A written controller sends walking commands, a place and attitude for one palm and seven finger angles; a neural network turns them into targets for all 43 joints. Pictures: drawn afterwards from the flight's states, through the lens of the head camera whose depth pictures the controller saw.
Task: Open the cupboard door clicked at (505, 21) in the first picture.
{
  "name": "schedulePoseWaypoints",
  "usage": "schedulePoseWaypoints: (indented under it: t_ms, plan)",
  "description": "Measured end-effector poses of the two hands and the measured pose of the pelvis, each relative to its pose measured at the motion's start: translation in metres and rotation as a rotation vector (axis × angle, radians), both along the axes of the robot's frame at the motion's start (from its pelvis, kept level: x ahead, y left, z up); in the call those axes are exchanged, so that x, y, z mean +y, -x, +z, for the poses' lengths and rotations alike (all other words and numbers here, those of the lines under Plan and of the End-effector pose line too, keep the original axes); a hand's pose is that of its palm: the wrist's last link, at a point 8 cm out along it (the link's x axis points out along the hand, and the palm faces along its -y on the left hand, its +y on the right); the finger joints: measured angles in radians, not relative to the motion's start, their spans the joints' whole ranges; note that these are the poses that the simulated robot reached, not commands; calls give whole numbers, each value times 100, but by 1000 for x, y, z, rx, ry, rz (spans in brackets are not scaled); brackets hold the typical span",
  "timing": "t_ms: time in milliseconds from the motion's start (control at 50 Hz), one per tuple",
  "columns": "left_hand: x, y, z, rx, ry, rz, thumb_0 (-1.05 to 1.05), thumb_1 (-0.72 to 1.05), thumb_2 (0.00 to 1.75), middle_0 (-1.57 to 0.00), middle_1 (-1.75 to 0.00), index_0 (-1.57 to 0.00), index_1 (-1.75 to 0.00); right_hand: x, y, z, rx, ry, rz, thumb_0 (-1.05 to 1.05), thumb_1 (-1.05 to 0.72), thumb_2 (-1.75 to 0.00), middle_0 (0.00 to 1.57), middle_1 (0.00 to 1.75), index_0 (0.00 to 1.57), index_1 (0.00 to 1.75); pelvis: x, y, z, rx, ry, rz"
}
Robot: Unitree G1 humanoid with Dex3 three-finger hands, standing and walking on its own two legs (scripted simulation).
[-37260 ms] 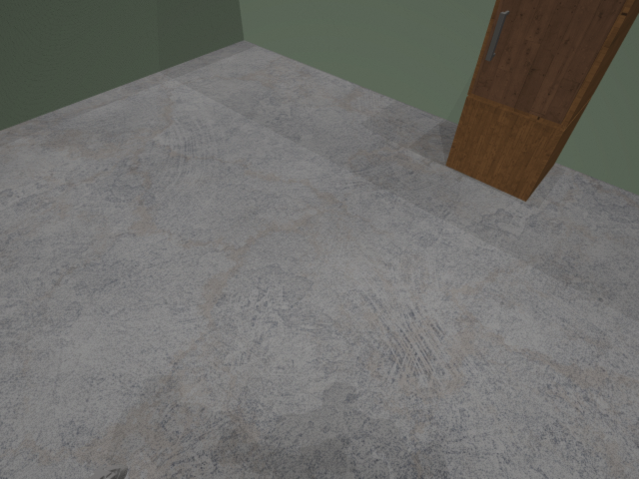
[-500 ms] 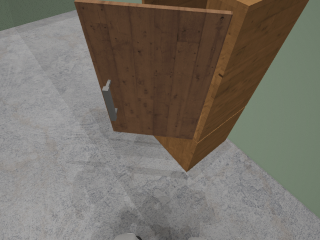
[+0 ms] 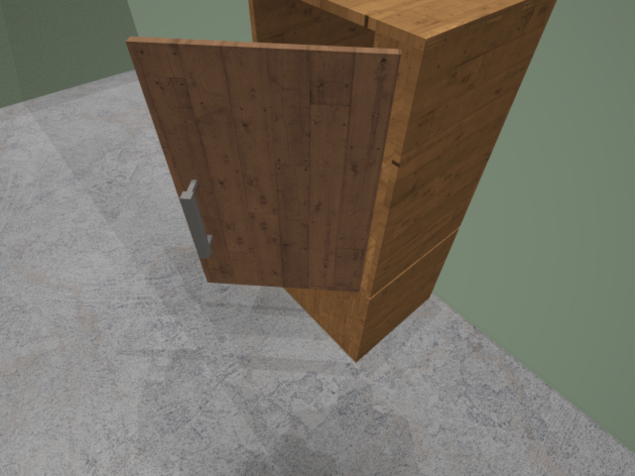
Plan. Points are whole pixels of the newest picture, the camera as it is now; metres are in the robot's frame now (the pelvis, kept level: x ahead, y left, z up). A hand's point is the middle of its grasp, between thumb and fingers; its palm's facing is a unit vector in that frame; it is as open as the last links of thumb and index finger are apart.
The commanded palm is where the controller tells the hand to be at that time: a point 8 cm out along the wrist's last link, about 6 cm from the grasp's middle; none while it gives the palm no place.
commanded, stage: look again from close up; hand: left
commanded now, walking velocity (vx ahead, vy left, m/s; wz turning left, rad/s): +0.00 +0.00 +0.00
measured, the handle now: (199, 220) +0.59 +0.27 -0.08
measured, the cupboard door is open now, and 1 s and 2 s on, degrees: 45 45 45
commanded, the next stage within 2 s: shuffle to correct the standing spot in 0.58 s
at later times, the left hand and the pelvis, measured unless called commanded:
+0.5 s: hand out of the picture +0.04 +0.16 -0.17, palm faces +0.00 -0.98 -0.18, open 7.4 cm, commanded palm none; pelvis +0.04 -0.02 +0.01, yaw +0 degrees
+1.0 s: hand out of the picture +0.06 +0.20 -0.17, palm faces +0.07 -0.96 -0.25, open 7.4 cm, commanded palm none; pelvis +0.05 +0.01 +0.00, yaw +0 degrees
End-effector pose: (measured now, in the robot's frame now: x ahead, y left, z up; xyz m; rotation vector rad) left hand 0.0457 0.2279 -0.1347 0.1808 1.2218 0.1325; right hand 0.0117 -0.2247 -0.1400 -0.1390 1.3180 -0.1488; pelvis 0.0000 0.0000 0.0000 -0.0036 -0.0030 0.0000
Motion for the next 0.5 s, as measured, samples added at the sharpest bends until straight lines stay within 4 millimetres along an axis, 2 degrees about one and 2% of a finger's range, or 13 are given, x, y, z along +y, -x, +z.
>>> schedulePoseWaypoints:
  t_ms: [140,240,360,500]
  plan:
    - [-6,24,-1,102,0,5,1,91,90,-20,-30,-20,-30,-4,8,2,46,-11,-10,1,-92,-90,20,29,20,30,-8,-7,5,8,-5,-3]
    - [-12,32,-2,145,11,16,1,91,90,-20,-30,-20,-30,-5,4,2,70,-13,-5,1,-91,-90,20,29,20,30,-11,-15,6,5,-7,-5]
    - [-20,29,-4,163,23,25,1,90,90,-20,-30,-20,-30,-8,-12,2,70,-9,5,1,-91,-90,20,29,20,30,-13,-25,7,4,-10,-6]
    - [-23,14,-5,154,27,25,1,90,90,-20,-30,-20,-30,-15,-35,3,41,8,10,1,-92,-90,20,29,20,30,-15,-36,7,1,-12,-8]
